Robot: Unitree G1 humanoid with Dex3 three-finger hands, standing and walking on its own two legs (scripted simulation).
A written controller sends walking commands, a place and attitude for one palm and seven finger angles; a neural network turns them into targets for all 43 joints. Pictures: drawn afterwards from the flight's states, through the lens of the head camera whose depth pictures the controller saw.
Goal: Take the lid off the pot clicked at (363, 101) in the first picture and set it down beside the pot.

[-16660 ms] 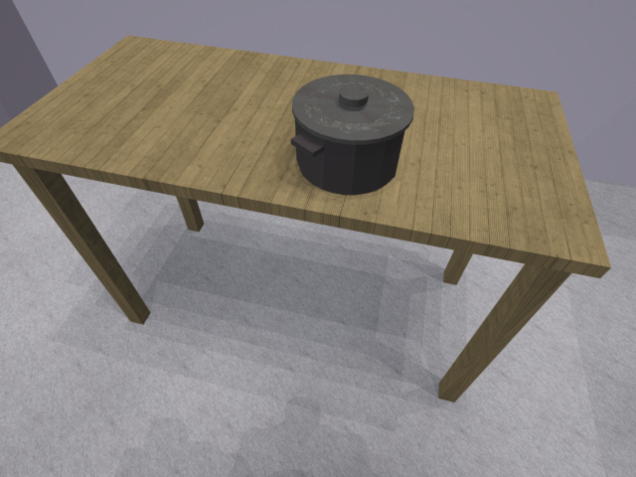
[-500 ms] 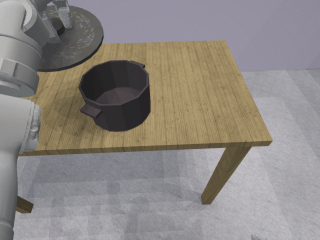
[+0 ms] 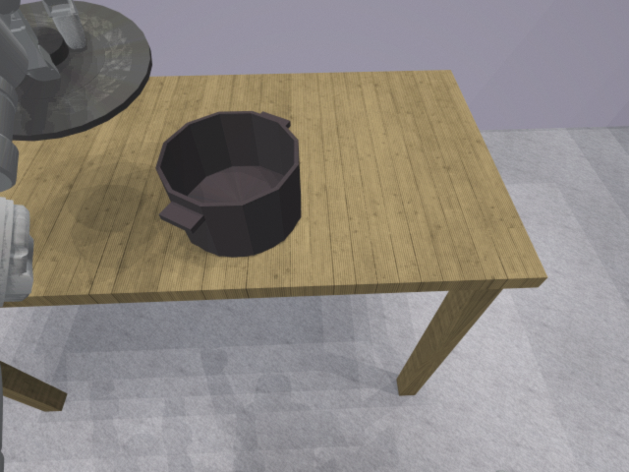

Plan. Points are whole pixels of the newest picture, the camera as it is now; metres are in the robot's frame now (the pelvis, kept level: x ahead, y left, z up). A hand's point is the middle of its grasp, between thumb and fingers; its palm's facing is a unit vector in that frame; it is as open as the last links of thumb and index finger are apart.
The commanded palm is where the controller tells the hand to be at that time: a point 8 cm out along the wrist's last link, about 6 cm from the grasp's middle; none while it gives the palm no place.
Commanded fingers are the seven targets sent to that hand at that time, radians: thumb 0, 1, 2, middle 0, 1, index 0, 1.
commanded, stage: move the lid sideways beside the pot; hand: left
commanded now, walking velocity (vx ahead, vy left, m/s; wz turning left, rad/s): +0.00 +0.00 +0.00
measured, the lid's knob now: (40, 47) +0.50 +0.28 +0.27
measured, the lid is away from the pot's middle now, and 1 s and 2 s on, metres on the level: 0.17 0.24 0.23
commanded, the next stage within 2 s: lower the lid onto the table in 1.02 s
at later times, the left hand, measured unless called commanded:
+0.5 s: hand out of the picture +0.46 +0.31 +0.29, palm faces -0.22 -0.10 -0.97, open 7.4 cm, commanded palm +0.47 +0.31 +0.36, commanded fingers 0.00 0.62 0.95 -0.81 -1.08 -0.90 -1.09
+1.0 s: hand out of the picture +0.45 +0.33 +0.28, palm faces -0.25 -0.08 -0.97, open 7.4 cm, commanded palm +0.48 +0.33 +0.36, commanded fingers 0.00 0.62 0.95 -0.81 -1.08 -0.90 -1.09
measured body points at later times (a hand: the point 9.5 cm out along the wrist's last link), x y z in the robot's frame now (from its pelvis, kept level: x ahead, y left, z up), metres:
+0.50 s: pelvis -0.01 +0.00 +0.00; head +0.05 -0.01 +0.45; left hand +0.46 +0.32 +0.34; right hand +0.05 -0.28 -0.12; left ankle +0.02 +0.08 -0.74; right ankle -0.04 -0.15 -0.74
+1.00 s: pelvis +0.00 +0.00 +0.00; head +0.06 -0.01 +0.44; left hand +0.46 +0.33 +0.34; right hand +0.04 -0.28 -0.13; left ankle +0.02 +0.08 -0.74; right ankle -0.04 -0.15 -0.74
